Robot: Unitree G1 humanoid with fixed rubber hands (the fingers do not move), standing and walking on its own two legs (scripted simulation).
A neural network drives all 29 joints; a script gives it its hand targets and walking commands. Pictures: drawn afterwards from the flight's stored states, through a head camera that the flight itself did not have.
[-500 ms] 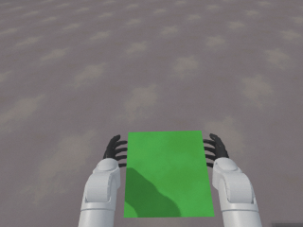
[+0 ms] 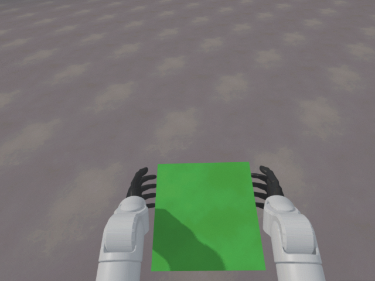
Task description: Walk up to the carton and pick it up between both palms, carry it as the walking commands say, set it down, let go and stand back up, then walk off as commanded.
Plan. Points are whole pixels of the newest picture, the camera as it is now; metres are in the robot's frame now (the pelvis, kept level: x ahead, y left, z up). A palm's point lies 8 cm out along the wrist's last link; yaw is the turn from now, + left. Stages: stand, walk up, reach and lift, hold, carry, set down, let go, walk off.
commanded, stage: carry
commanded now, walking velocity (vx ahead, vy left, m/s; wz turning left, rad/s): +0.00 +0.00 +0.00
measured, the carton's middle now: (204, 220) +0.29 +0.00 -0.02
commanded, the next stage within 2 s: none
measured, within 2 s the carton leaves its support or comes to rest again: neither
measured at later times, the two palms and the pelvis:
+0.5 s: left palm (134, 205) +0.27 +0.14 +0.07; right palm (275, 205) +0.27 -0.14 +0.07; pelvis -0.01 +0.00 +0.00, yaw +0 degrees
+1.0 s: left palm (135, 206) +0.27 +0.14 +0.07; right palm (277, 206) +0.27 -0.14 +0.07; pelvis -0.01 +0.00 +0.00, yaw +0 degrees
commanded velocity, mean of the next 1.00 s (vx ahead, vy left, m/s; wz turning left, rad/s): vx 0.00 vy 0.00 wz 0.00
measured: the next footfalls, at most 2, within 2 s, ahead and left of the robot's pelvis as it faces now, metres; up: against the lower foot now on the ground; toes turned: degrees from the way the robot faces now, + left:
none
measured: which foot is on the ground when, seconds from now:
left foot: down 0.00-1.00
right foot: down 0.00-1.00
